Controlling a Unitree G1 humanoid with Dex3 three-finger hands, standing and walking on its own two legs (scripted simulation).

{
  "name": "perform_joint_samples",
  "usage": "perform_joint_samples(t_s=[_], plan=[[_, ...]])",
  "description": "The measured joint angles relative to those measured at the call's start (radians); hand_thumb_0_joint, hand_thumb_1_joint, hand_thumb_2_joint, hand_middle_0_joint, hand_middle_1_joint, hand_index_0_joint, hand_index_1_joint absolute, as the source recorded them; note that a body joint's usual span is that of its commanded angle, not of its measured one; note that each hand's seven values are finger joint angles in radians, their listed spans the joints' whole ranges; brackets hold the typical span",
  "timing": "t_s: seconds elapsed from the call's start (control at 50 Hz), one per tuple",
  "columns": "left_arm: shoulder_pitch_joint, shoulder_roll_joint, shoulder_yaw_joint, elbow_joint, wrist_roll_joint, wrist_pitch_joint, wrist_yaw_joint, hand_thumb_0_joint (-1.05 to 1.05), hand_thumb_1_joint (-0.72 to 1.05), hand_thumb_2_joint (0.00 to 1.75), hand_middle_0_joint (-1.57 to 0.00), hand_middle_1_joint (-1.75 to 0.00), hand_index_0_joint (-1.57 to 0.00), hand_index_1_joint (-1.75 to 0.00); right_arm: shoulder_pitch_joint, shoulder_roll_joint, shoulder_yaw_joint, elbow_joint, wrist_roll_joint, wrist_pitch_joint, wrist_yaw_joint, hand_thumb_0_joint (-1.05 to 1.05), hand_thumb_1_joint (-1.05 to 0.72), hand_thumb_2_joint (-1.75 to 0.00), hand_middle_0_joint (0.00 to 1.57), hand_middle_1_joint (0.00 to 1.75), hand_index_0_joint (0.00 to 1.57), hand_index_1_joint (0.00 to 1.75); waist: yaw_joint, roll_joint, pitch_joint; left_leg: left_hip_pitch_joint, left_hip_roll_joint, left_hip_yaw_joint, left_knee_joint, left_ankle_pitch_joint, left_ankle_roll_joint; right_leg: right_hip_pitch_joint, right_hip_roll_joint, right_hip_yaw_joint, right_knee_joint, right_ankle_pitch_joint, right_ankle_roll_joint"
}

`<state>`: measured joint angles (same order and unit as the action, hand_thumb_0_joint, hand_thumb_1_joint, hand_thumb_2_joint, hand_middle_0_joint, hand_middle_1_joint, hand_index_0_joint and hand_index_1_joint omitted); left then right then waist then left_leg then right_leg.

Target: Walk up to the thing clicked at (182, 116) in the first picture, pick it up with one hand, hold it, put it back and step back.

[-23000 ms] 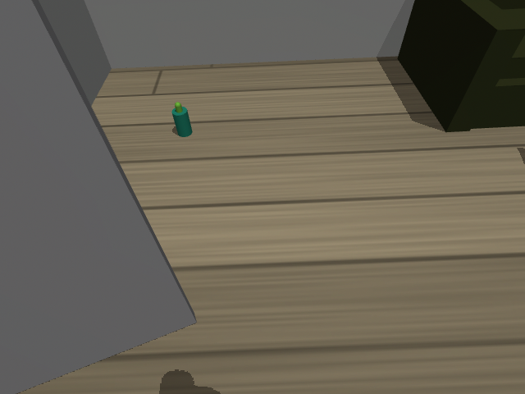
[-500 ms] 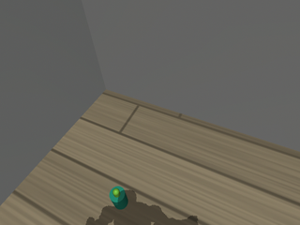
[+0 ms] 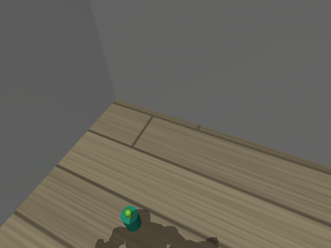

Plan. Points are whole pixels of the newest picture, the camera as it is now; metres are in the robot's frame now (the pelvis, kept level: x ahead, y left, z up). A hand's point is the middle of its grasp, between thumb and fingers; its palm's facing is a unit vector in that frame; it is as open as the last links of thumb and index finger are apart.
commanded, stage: go down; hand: left
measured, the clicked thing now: (130, 217) +0.39 +0.23 -0.68
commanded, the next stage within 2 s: none
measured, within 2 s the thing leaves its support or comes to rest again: neither
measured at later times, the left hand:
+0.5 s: hand out of the picture +0.15 +0.27 -0.18, palm faces +0.04 -0.94 -0.34, open 15.5 cm
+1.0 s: hand out of the picture +0.14 +0.29 -0.20, palm faces +0.09 -0.94 -0.32, open 17.5 cm
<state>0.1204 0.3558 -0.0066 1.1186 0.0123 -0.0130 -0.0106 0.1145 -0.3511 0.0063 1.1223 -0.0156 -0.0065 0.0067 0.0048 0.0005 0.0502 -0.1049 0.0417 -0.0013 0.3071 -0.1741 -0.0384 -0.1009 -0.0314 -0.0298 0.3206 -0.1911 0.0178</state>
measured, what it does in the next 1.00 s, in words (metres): lowers itself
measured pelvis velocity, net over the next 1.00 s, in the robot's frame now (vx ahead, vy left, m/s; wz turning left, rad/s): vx -0.01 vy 0.02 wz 0.00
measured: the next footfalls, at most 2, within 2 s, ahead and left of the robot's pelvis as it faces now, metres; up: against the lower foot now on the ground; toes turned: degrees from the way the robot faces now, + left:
none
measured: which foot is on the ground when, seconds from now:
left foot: down 0.00-1.00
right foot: down 0.00-1.00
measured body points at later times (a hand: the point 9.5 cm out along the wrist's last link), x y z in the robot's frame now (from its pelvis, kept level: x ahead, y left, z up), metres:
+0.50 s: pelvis -0.01 +0.01 -0.04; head +0.06 +0.02 +0.41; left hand +0.15 +0.32 -0.15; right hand +0.11 -0.25 -0.15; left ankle +0.00 +0.14 -0.75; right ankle -0.01 -0.13 -0.75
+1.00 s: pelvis -0.01 +0.02 -0.09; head +0.08 +0.04 +0.35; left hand +0.14 +0.33 -0.18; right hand +0.17 -0.23 -0.17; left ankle +0.00 +0.14 -0.75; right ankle -0.01 -0.13 -0.75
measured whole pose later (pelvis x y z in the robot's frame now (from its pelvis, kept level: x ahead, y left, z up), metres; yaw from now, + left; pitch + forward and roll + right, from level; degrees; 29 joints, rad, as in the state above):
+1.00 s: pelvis -0.01 +0.02 -0.09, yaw +0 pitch +17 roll -3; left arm 0.30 0.34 0.24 0.34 0.01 0.29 -0.07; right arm 0.22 -0.22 0.00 0.54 0.00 -0.15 -0.08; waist -0.03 0.00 -0.12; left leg -0.87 0.05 -0.05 1.11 -0.53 -0.02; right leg -0.82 -0.03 -0.04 1.05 -0.52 0.03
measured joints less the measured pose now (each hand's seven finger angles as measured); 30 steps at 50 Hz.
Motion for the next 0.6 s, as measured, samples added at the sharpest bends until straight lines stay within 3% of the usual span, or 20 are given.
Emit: perform_joint_samples(t_s=[0.06, 0.12, 0.22, 0.28, 0.36, 0.44, 0.6], plan=[[0.007, -0.003, 0.008, -0.026, -0.008, 0.002, 0.005, 0.01, 0.90, 0.89, -0.20, -0.29, -0.21, -0.29, 0.014, 0.002, 0.000, -0.035, 0.014, 0.005, -0.006, 0.00, -0.91, -0.90, 0.21, 0.30, 0.21, 0.30, -0.004, 0.001, -0.007, -0.022, -0.001, -0.003, 0.016, -0.006, 0.002, -0.019, -0.001, -0.003, 0.014, -0.006, 0.000], [-0.048, -0.027, 0.053, -0.055, -0.020, -0.018, 0.016, 0.01, 0.84, 0.83, -0.18, -0.24, -0.19, -0.23, 0.053, 0.016, -0.002, -0.158, 0.046, -0.021, -0.030, 0.00, -0.93, -0.91, 0.21, 0.30, 0.20, 0.30, -0.006, 0.004, 0.006, -0.100, -0.004, -0.014, 0.088, -0.029, 0.007, -0.090, -0.005, -0.010, 0.077, -0.027, 0.000], [-0.164, -0.020, 0.138, -0.056, 0.036, -0.008, -0.016, 0.01, 0.61, 0.60, -0.10, -0.14, -0.11, -0.14, 0.067, 0.076, -0.017, -0.270, 0.041, -0.031, -0.037, 0.00, -0.96, -0.92, 0.21, 0.30, 0.20, 0.30, -0.017, -0.014, -0.005, -0.242, 0.000, -0.011, 0.203, -0.066, 0.004, -0.233, -0.002, -0.002, 0.190, -0.062, -0.002], [-0.165, -0.011, 0.181, -0.112, 0.063, 0.020, -0.027, 0.01, 0.45, 0.46, -0.07, -0.11, -0.08, -0.10, 0.090, 0.105, -0.026, -0.318, 0.035, -0.031, -0.032, 0.00, -0.96, -0.92, 0.21, 0.30, 0.20, 0.30, -0.023, -0.023, -0.027, -0.295, 0.004, -0.004, 0.259, -0.094, 0.004, -0.288, 0.001, 0.008, 0.242, -0.083, -0.002], [-0.125, -0.011, 0.190, -0.194, 0.072, 0.089, -0.023, 0.01, 0.24, 0.31, -0.05, -0.09, -0.06, -0.08, 0.122, 0.113, -0.027, -0.372, 0.038, -0.026, -0.030, 0.01, -0.95, -0.91, 0.21, 0.30, 0.21, 0.30, -0.031, -0.012, -0.057, -0.336, 0.004, -0.001, 0.314, -0.127, 0.009, -0.324, 0.000, 0.012, 0.282, -0.107, 0.004], [-0.074, -0.015, 0.191, -0.270, 0.059, 0.155, -0.024, 0.01, 0.01, 0.21, -0.05, -0.08, -0.06, -0.08, 0.130, 0.109, -0.028, -0.419, 0.040, -0.036, -0.028, 0.01, -0.92, -0.90, 0.21, 0.30, 0.21, 0.30, -0.035, 0.000, -0.081, -0.395, 0.002, 0.001, 0.388, -0.166, 0.015, -0.380, -0.002, 0.017, 0.346, -0.140, 0.011], [0.026, -0.035, 0.202, -0.463, 0.043, 0.199, -0.036, 0.00, -0.34, 0.10, -0.06, -0.07, -0.06, -0.07, 0.122, 0.105, -0.033, -0.481, 0.033, -0.077, -0.041, 0.01, -0.88, -0.89, 0.21, 0.30, 0.21, 0.30, -0.024, -0.004, -0.122, -0.539, -0.002, -0.010, 0.564, -0.252, 0.021, -0.515, -0.009, 0.014, 0.512, -0.223, 0.020]])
